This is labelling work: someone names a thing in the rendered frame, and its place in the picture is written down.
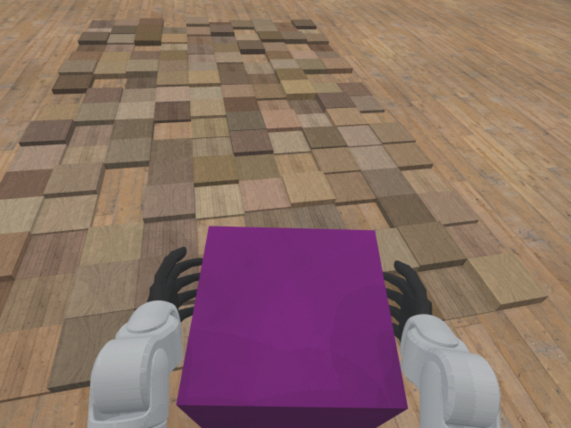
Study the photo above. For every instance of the carton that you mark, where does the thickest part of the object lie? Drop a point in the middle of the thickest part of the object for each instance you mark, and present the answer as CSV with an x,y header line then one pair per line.
x,y
291,329

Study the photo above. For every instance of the right robot forearm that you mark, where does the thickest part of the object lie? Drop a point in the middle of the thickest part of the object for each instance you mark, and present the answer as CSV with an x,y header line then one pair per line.
x,y
458,389

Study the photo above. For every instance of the left robot forearm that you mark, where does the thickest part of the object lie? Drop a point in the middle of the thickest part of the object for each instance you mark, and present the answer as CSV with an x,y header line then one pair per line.
x,y
129,386

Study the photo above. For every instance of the left robot hand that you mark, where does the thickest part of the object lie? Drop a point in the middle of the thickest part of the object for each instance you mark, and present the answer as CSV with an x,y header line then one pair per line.
x,y
167,284

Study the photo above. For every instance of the right robot hand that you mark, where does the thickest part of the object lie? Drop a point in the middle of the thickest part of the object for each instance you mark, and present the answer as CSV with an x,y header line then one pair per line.
x,y
413,301

